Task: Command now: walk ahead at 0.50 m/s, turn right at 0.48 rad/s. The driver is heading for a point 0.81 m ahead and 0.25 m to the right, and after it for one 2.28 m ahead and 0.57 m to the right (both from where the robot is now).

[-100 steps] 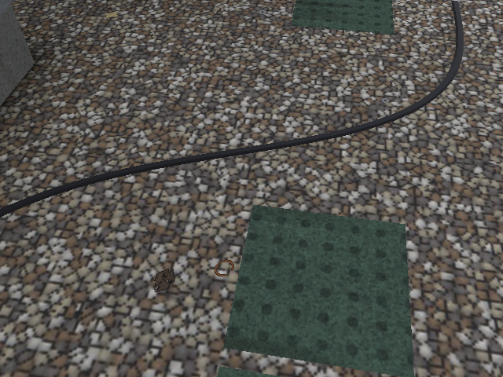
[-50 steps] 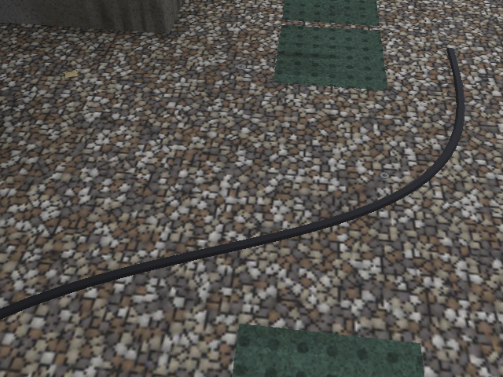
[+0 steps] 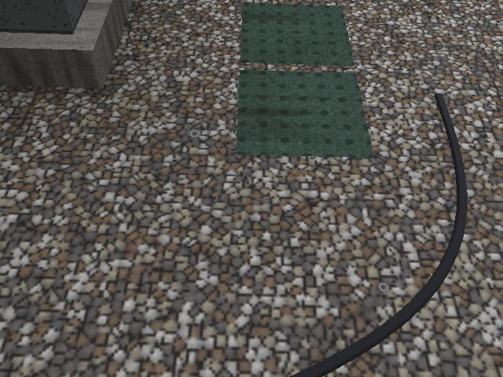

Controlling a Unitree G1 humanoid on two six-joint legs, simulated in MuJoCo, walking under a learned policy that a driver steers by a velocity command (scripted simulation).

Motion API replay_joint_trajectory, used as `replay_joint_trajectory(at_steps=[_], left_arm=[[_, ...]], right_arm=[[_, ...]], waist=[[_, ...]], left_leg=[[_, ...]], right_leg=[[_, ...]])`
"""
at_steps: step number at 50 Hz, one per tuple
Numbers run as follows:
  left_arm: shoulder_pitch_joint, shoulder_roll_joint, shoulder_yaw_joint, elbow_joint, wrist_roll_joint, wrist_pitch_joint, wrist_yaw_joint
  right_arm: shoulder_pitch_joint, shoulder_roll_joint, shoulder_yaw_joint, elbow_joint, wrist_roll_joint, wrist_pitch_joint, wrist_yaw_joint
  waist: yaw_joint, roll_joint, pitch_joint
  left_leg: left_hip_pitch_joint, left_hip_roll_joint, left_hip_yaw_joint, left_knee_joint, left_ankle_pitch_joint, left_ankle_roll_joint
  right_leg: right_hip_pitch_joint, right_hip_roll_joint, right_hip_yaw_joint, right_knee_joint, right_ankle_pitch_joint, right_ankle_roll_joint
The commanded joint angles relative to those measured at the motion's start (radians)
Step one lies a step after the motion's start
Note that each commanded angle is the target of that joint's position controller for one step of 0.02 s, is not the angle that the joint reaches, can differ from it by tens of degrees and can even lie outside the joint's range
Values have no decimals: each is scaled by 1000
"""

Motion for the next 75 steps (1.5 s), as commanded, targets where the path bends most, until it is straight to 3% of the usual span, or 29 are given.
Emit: replay_joint_trajectory(at_steps=[1,14,17,19,20,21,22,23,26,30,35,40,43,45,46,47,48,49,51,56,60,64,67,68,69,70,71,72,75], left_arm=[[43,23,19,-63,-2,17,-2],[-317,13,5,-240,12,26,-63],[-289,50,21,-266,12,32,-74],[-73,118,63,-220,8,35,-70],[104,201,103,-172,8,40,-51],[100,323,121,-167,1,37,-37],[130,280,99,-207,19,17,-45],[105,206,78,-197,28,2,-51],[-87,102,43,-241,26,-8,-46],[-59,142,48,-241,21,-16,-24],[17,151,51,-223,15,-6,-2],[80,140,48,-192,11,2,1],[85,139,47,-180,17,13,9],[53,116,37,-192,21,17,5],[34,86,20,-215,36,15,2],[191,23,2,-211,8,3,-1],[193,82,5,-195,-2,-6,0],[76,144,19,-210,-5,-8,-3],[-54,130,18,-245,23,-13,-5],[-67,59,3,-261,30,-6,-9],[-180,21,-14,-289,44,-20,-11],[-275,47,-5,-312,36,-23,-22],[-201,100,17,-295,45,-30,-21],[-142,139,30,-283,57,-34,-13],[-29,213,46,-281,79,-30,3],[-29,219,41,-291,79,-8,1],[-38,161,33,-300,57,11,-4],[-84,117,20,-303,45,20,-2],[-234,109,13,-292,59,35,0]], right_arm=[[20,-88,-22,-18,-6,-15,-6],[143,-192,-58,32,16,29,-41],[119,-228,-69,24,29,47,-42],[81,-245,-72,12,39,62,-45],[87,-224,-62,-2,26,59,-47],[151,-64,-17,-58,-18,36,-36],[102,-106,-14,-84,20,-13,-21],[-8,-159,-28,-115,59,-37,-13],[8,-170,-40,-90,16,-33,-24],[-26,-129,-39,-119,-8,11,-26],[-207,-94,-22,-178,0,7,-18],[-285,-116,-20,-221,12,-12,5],[-246,-139,-27,-218,10,-28,15],[-81,-181,-50,-177,-1,-37,8],[86,-231,-63,-157,-14,-37,2],[226,-305,-88,-109,-19,-24,6],[233,-224,-68,-98,16,-19,15],[172,-163,-51,-111,26,-13,12],[66,-127,-32,-127,7,3,9],[81,-152,-30,-100,9,-6,3],[119,-183,-34,-78,20,19,-12],[192,-197,-37,-52,34,51,-24],[144,-204,-41,-76,41,68,-37],[143,-177,-34,-89,35,65,-38],[120,-115,-14,-133,9,59,-37],[327,-53,8,-116,15,57,-34],[341,-157,-15,-96,30,70,-33],[253,-188,-30,-112,38,88,-38],[211,-160,-41,-128,26,157,-61]], waist=[[7,141,-35],[-78,81,83],[-31,122,36],[100,123,-85],[174,51,-177],[62,-231,-214],[95,-158,-389],[118,-79,-269],[-3,20,-111],[-24,26,-67],[41,-35,-16],[76,-57,-5],[56,-91,-9],[-29,-93,-100],[-104,-17,-238],[-68,299,-376],[-79,301,-331],[-95,188,-175],[-53,74,-32],[-10,122,-22],[-30,113,-28],[-58,140,-46],[7,151,-81],[29,121,-128],[70,-20,-256],[0,-255,-413],[23,-180,-436],[25,-120,-317],[-36,-111,-137]], left_leg=[[142,271,-218,-283,98,138],[356,306,75,-271,255,112],[406,315,122,-127,608,81],[355,273,165,188,833,44],[140,231,167,475,621,-4],[-315,47,119,837,-310,-65],[-450,-24,-148,992,-446,-57],[-553,26,-181,990,-351,-28],[-373,133,-187,756,-165,-12],[-319,115,-159,571,-59,-66],[-288,45,-150,211,230,-82],[-251,19,-160,68,247,-57],[-197,11,-141,35,135,-19],[48,4,-120,-8,137,40],[314,146,-261,35,166,109],[679,355,-696,-29,-28,283],[682,394,-880,-134,-251,285],[549,360,-753,-152,-313,239],[292,283,-548,-202,-152,204],[163,223,-352,-285,136,212],[117,149,-203,-224,546,167],[168,149,-235,-130,501,134],[174,141,-300,5,404,83],[121,88,-282,109,344,44],[-53,8,-226,373,30,-5],[-270,-67,-180,647,-606,-50],[-302,-16,-218,757,-565,-68],[-367,12,-188,803,-496,-84],[-269,60,-145,781,-329,-123]], right_leg=[[-152,-102,47,8,90,-2],[-271,-70,-80,-484,314,-12],[-143,0,-156,-517,173,-60],[161,98,-208,-596,181,-116],[472,70,-94,-634,210,-164],[767,-191,432,-712,125,-312],[864,-304,803,-888,0,-408],[817,-277,672,-909,77,-344],[426,-158,350,-915,333,-249],[281,-114,256,-967,456,-252],[243,-47,200,-960,332,-185],[335,-89,274,-882,281,-165],[413,-125,320,-812,377,-151],[400,-57,278,-640,599,-112],[267,-2,215,-385,488,-75],[-110,150,113,-29,16,9],[-267,125,157,96,-228,11],[-329,78,155,143,-150,8],[-288,-1,80,50,-20,6],[-210,-67,17,-169,85,31],[-80,-9,-37,-463,286,64],[-6,58,-24,-623,387,66],[145,62,-7,-762,427,27],[287,10,12,-795,571,-6],[543,-198,170,-715,967,-80],[758,-451,395,-653,1179,-250],[686,-415,417,-709,928,-257],[597,-347,322,-747,727,-222],[239,-243,144,-889,392,-182]])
